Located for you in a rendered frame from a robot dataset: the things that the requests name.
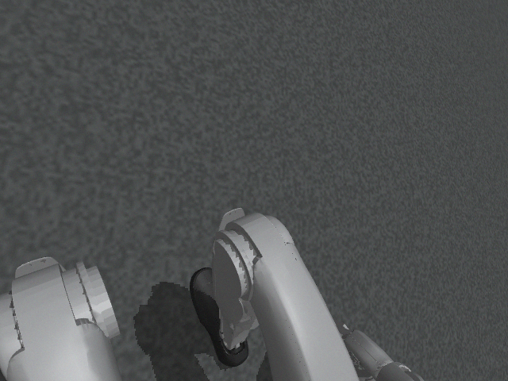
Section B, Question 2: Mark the right robot arm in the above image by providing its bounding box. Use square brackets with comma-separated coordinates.
[376, 362, 424, 381]

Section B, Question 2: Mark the right robot hand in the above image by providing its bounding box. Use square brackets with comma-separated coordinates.
[333, 319, 394, 381]

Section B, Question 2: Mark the right robot foot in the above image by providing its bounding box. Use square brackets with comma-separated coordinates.
[190, 267, 248, 367]

